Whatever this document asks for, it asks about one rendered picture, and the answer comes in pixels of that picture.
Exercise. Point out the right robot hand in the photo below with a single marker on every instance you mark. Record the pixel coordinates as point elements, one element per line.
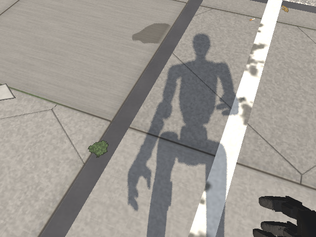
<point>293,208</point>

